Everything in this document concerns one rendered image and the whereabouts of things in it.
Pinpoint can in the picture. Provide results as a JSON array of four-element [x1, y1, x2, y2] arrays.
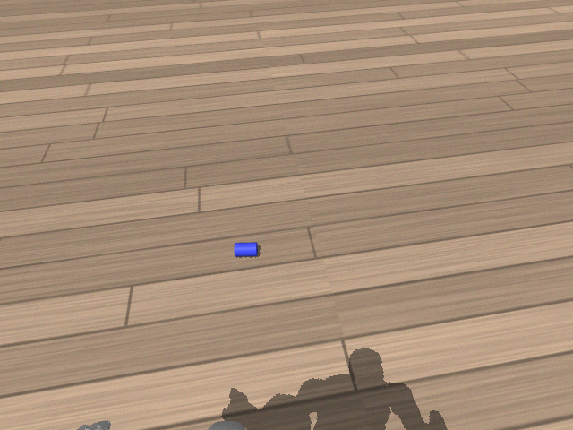
[[235, 243, 258, 256]]

